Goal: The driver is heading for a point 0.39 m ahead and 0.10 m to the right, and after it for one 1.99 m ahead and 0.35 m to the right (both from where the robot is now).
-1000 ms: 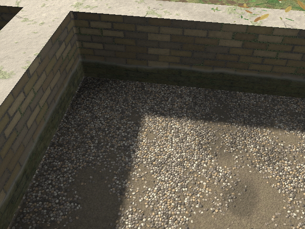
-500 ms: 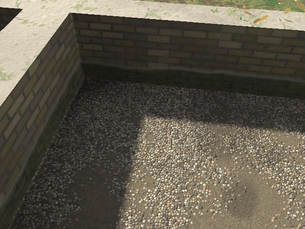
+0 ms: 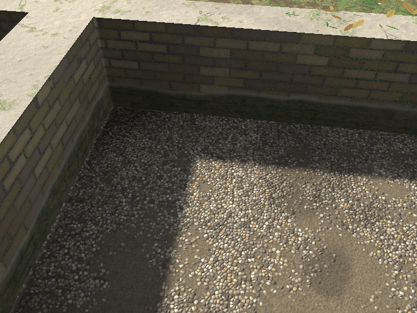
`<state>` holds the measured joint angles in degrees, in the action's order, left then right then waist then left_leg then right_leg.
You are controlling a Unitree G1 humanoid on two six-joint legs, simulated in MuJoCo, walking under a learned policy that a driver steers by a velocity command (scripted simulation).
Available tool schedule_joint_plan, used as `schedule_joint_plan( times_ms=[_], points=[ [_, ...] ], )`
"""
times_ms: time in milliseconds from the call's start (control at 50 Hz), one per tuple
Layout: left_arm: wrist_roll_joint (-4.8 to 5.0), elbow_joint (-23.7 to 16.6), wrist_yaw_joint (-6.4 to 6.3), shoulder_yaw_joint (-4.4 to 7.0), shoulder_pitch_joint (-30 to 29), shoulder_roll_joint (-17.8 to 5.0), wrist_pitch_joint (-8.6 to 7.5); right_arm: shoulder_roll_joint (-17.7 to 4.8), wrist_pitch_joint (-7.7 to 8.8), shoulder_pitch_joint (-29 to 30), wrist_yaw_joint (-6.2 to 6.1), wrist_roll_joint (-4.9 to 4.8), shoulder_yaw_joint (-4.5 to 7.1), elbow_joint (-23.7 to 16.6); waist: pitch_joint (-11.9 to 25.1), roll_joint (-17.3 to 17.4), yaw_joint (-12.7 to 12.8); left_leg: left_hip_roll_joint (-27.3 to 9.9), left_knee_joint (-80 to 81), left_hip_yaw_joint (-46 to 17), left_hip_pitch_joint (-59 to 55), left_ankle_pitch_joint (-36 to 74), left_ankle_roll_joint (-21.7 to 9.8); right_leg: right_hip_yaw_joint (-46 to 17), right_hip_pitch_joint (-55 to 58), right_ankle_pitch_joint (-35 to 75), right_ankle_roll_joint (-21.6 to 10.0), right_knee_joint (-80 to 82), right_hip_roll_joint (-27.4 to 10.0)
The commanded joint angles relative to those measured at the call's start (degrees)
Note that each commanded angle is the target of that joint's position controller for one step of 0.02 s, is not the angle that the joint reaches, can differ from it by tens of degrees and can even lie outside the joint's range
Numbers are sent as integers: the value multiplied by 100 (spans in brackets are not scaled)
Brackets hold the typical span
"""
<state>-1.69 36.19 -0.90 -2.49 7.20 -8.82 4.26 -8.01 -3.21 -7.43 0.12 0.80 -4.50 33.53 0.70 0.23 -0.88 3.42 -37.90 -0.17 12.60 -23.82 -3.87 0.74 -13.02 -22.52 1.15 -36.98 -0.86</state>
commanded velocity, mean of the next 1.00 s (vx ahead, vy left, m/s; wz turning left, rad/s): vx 0.22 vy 0.00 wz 0.00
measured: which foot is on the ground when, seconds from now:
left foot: down 0.00-1.00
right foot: down 0.00-1.00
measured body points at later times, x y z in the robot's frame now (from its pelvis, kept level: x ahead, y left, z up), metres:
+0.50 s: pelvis +0.00 +0.00 +0.02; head +0.01 +0.01 +0.47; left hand +0.16 +0.21 -0.09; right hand +0.15 -0.20 -0.08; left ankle -0.04 +0.08 -0.72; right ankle -0.03 -0.13 -0.72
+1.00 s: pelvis +0.00 +0.00 +0.02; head +0.00 +0.00 +0.47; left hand +0.14 +0.21 -0.10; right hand +0.16 -0.20 -0.08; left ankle -0.04 +0.08 -0.72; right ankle -0.03 -0.13 -0.72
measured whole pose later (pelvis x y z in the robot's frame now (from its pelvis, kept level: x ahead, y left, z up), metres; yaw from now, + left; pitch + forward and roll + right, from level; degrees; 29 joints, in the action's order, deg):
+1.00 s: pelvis +0.00 +0.00 +0.02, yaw +0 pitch -1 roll +0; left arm -1.3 40.5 -1.4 -2.8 11.2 -9.4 4.9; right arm -8.1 -2.7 -9.3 0.9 0.9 -4.0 38.5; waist 0.7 -0.1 -0.7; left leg 3.5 -25.2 0.0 7.5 -17.0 -3.6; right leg -0.4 -8.8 -16.4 1.0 -25.9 -0.9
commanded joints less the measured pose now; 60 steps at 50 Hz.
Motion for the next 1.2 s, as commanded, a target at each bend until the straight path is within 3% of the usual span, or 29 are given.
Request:
schedule_joint_plan(
  times_ms=[20, 40, 60, 80, 100, 140, 160, 180, 220, 360, 600, 620, 680, 740, 760, 800, 860, 880, 900, 920, 1140, 1160, 1180, 1200],
  points=[
    [-10, -457, -17, 111, -350, -383, -109, -350, 94, 303, -29, -18, 109, -476, 568, 61, 7, -502, 781, -619, 312, 1973, -66, -193, 616, 1259, -172, 220, -44],
    [-5, -473, -12, 89, -369, -347, -115, -377, 79, 406, -39, -38, 109, -488, 305, 132, 45, -506, 833, -643, 424, 1898, -74, -174, 493, 1171, -160, 258, -30],
    [7, -604, -1, 85, -646, -376, -62, -317, 105, 711, 37, 54, 87, -658, 14, 60, -56, -484, 595, -412, 514, 2623, -56, -261, 246, 2238, -142, 231, -153],
    [-12, -576, -1, 108, -596, -405, -53, -280, 138, 557, 55, 91, 87, -611, 351, -18, -98, -478, 530, -383, 373, 2702, -46, -287, 413, 2421, -169, 168, -177],
    [-10, -461, -20, 117, -308, -386, -107, -353, 127, 231, -24, -18, 109, -445, 730, 37, 13, -491, 743, -586, 248, 2010, -52, -195, 697, 1356, -172, 199, -45],
    [-12, -417, -11, 77, -286, -331, -117, -354, 94, 333, -46, -43, 97, -444, 310, 113, 52, -551, 932, -700, 385, 1766, -90, -240, 510, 923, -174, 409, -50],
    [0, -556, 4, 72, -583, -369, -57, -287, 112, 626, 38, 51, 65, -602, -104, 33, -43, -535, 740, -496, 495, 2510, -74, -345, 209, 1978, -169, 406, -170],
    [-26, -522, 9, 65, -517, -345, -33, -218, 129, 427, 64, 90, 45, -527, 181, -1, -86, -559, 803, -503, 353, 2538, -48, -394, 347, 2084, -180, 440, -214],
    [-42, -477, 11, 25, -446, -262, -21, -156, 170, 316, 77, 93, 5, -424, 309, 9, -62, -614, 1059, -568, 225, 2541, -6, -472, 503, 2054, -141, 714, -277],
    [-2, -137, 17, 106, -115, -454, -21, -371, 233, 43, 107, 26, 96, -57, 280, 80, 17, -811, 1878, -752, -320, 3018, -26, -622, 915, 2041, -124, 1525, -394],
    [66, 20, 0, 181, 60, -513, -33, -463, 203, -74, 108, -44, 206, 160, 398, 33, 5, -885, 2085, -710, -689, 3382, -106, -568, 880, 2195, -131, 1753, -448],
    [93, 104, -49, 208, 105, -616, -65, -628, 160, -38, 13, -123, 252, 195, 383, 54, 59, -807, 1930, -769, -554, 3275, -90, -454, 939, 1860, -122, 1545, -289],
    [86, 88, -78, 189, 164, -593, -85, -625, 69, 8, -67, -91, 261, 133, 333, 89, 39, -797, 1783, -737, -461, 3252, -136, -421, 679, 1749, -145, 1392, -288],
    [62, 42, -80, 191, 169, -640, -70, -656, -3, -9, -81, -53, 284, 92, 310, 88, 3, -767, 1585, -708, -399, 3268, -173, -391, 497, 1767, -191, 1220, -269],
    [50, 74, -71, 129, 226, -487, -69, -491, -7, -20, -73, -31, 218, 94, 459, 63, 9, -777, 1729, -716, -398, 2781, -139, -436, 630, 1517, -176, 1402, -299],
    [41, 167, -57, 69, 192, -405, -64, -344, 1, -44, -37, 4, 144, 160, 171, -3, -19, -712, 2124, -736, -200, 1750, -37, -514, 748, 1202, -165, 1728, -317],
    [21, 280, -64, 83, 258, -562, -63, -514, 42, -74, -12, 17, 179, 260, -145, 39, 15, -629, 2253, -725, -110, 1425, -35, -507, 768, 1146, -222, 1760, -284],
    [35, 46, -58, 74, -116, -524, -35, -431, 86, 229, 60, 46, 163, 81, -347, 39, -54, -624, 2046, -581, -127, 2222, -69, -524, 500, 1912, -204, 1603, -339],
    [33, 37, -60, 84, -33, -553, -32, -433, 125, 138, 85, 44, 169, 91, 50, 37, -46, -626, 1911, -554, -325, 2322, -97, -492, 642, 1885, -220, 1513, -316],
    [41, 12, -62, 93, 8, -562, -35, -437, 151, 131, 89, 19, 175, 82, 172, 30, -34, -594, 1774, -511, -373, 2368, -122, -443, 674, 1856, -230, 1400, -270],
    [-9, -393, -55, 89, -264, -455, 21, -345, 142, 318, 32, 47, 124, -276, 332, -17, -23, -524, 935, -342, 51, 2602, -108, -337, 569, 2217, -241, 602, -129],
    [-5, -251, -65, 89, 2, -446, -24, -435, 118, 22, -48, -42, 147, -124, 601, 41, 70, -547, 1127, -536, -15, 1857, -118, -261, 796, 1134, -239, 647, -1],
    [7, -456, -49, 72, -411, -424, 16, -372, 118, 503, 18, 21, 121, -362, -40, 50, 1, -531, 919, -360, 259, 2567, -107, -329, 378, 2121, -215, 582, -103],
    [-9, -454, -44, 90, -406, -458, 23, -336, 130, 411, 32, 61, 120, -374, 232, 2, -31, -534, 846, -343, 164, 2608, -96, -358, 489, 2249, -228, 516, -125]
  ],
)
Keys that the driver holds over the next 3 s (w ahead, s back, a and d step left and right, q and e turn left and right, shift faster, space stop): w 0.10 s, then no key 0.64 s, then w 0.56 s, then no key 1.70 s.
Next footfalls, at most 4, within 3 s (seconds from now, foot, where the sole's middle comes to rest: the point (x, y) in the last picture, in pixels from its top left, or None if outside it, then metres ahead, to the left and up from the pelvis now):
none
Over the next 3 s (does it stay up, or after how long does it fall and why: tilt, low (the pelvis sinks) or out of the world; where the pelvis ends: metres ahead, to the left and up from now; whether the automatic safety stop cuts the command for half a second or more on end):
stays up -0.02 -0.02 0.01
